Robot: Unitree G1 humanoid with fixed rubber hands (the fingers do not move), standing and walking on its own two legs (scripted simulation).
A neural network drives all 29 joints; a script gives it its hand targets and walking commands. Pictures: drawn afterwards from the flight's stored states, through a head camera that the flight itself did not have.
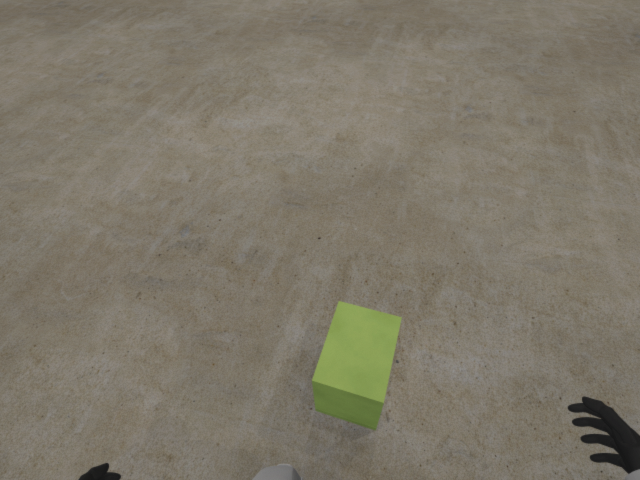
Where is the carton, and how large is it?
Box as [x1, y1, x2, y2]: [312, 301, 401, 430]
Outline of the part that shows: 339,301 312,379 315,409 375,430 384,399 401,317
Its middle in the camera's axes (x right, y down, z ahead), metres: +0.10 +0.37 +1.13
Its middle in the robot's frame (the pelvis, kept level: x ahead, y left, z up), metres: +0.52 -0.04 -0.63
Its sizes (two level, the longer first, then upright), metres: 0.245 0.185 0.244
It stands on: the floor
